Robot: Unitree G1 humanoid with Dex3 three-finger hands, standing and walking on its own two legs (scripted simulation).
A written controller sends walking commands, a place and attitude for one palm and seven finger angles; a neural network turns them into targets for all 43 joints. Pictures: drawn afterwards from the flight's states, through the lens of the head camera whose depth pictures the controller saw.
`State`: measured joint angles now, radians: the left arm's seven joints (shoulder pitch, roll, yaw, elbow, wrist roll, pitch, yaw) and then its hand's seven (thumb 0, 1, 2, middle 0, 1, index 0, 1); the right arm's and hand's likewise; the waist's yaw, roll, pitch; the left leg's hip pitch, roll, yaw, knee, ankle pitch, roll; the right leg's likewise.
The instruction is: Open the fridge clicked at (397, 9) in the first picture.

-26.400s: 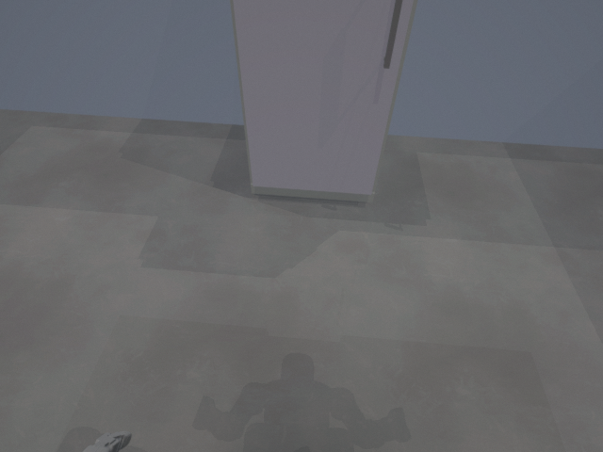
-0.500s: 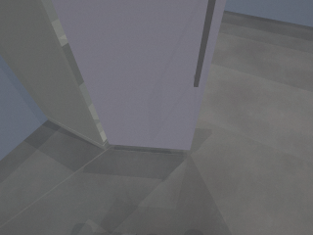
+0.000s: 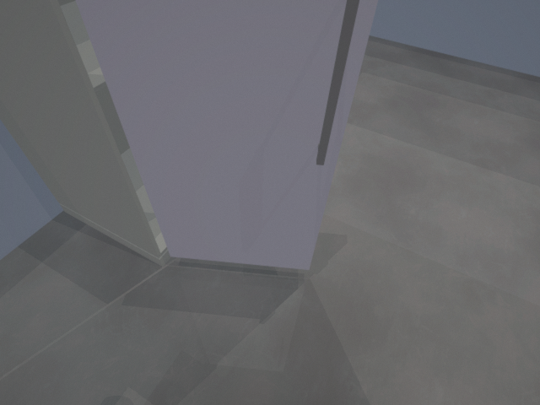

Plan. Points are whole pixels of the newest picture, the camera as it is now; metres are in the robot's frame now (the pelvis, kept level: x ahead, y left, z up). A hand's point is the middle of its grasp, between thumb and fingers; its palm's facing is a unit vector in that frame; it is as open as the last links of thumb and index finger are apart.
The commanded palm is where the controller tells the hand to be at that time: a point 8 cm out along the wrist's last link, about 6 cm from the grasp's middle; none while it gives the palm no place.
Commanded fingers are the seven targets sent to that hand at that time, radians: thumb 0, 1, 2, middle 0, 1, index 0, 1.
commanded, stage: let the arm hang, fingers relaxed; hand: right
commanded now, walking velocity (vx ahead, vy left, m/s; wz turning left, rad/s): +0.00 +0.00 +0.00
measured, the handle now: (333, 87) +0.68 -0.08 +0.13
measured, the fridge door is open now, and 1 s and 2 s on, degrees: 66 66 66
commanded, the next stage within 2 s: look to check the result in 0.26 s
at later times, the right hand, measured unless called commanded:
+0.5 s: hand out of the picture +0.07 -0.20 -0.17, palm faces -0.01 +0.97 -0.24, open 7.4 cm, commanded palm none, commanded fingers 0.00 -0.90 -0.90 0.20 0.30 0.20 0.30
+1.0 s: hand out of the picture +0.10 -0.21 -0.16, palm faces -0.01 +0.96 -0.28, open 7.4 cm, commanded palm none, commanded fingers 0.00 -0.90 -0.90 0.20 0.30 0.20 0.30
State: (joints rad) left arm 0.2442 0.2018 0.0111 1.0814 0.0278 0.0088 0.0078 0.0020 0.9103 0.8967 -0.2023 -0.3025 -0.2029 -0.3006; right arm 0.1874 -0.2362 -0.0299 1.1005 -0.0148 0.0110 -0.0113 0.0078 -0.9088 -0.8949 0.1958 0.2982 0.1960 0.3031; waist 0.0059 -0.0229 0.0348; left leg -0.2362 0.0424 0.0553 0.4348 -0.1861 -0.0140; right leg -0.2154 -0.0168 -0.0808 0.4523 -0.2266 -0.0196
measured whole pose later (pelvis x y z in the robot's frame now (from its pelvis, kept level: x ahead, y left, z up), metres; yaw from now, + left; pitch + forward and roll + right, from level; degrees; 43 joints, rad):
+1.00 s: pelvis +0.02 +0.01 +0.01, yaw +0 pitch -1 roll +0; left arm 0.14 0.28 0.01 1.12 0.02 0.00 0.01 0.00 0.91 0.90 -0.20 -0.30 -0.20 -0.30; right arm 0.12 -0.27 -0.02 1.13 -0.01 -0.01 0.00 0.01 -0.91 -0.89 0.20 0.30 0.20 0.30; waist 0.01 -0.01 0.05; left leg -0.14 0.03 0.06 0.35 -0.18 -0.01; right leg -0.12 -0.03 -0.08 0.35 -0.21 0.00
